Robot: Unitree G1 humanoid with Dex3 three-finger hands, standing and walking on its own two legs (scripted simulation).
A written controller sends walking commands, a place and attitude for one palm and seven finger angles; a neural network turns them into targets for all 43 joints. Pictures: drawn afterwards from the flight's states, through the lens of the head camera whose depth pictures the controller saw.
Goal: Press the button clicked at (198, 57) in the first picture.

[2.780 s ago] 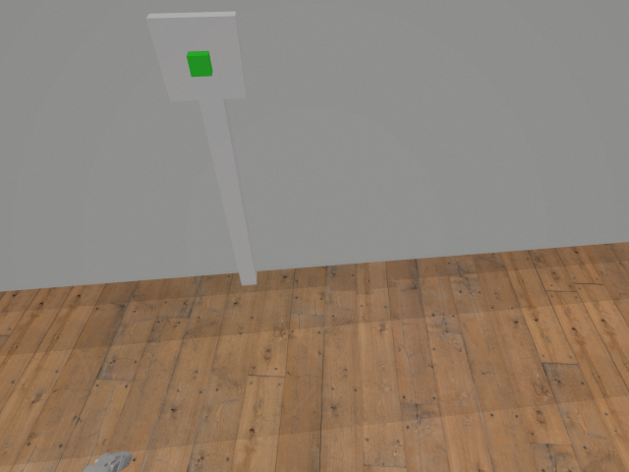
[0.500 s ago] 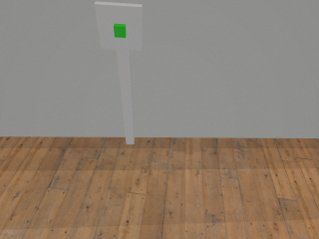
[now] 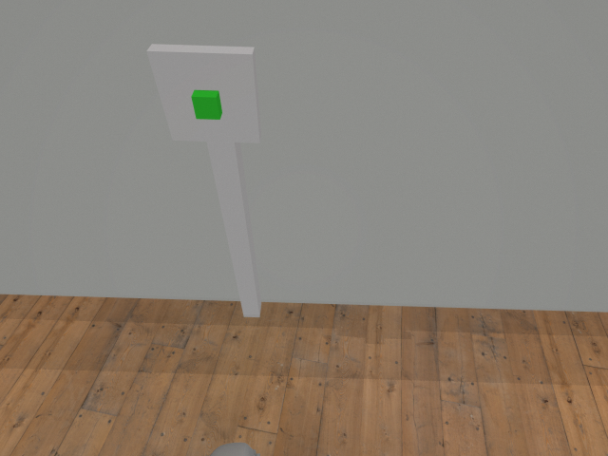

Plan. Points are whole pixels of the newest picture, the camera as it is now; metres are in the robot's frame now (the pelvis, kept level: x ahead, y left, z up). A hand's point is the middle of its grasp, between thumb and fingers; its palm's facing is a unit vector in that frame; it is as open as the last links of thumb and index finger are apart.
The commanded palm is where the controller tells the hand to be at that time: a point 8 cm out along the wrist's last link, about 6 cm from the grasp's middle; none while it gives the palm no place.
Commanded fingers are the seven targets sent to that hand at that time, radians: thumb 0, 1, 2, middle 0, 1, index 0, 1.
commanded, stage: take the last steps up to it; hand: left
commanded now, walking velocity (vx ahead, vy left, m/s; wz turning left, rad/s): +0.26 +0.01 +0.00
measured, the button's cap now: (207, 103) +0.67 +0.22 +0.12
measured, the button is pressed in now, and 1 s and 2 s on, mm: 0 0 0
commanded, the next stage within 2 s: come to a stop and stand still in 0.22 s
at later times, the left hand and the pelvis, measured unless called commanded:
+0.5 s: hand (178, 432) +0.19 +0.21 -0.18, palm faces +0.01 -0.99 -0.17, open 7.4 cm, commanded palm none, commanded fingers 0.00 0.90 0.90 -0.20 -0.30 -0.20 -0.30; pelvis +0.16 +0.03 +0.00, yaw -2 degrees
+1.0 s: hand (200, 415) +0.21 +0.17 -0.15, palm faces +0.04 -0.96 -0.28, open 7.3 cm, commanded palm none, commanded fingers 0.00 0.90 0.90 -0.20 -0.30 -0.20 -0.30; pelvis +0.14 -0.02 +0.00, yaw -1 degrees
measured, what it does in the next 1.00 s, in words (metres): walks ahead: left foot, then right foot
